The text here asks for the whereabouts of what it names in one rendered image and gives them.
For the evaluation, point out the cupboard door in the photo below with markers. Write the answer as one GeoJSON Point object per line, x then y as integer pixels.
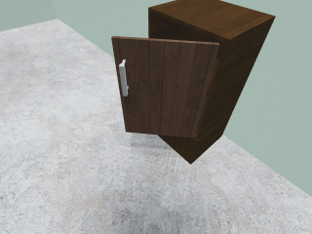
{"type": "Point", "coordinates": [168, 81]}

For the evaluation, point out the handle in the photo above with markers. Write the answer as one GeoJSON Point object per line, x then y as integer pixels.
{"type": "Point", "coordinates": [123, 78]}

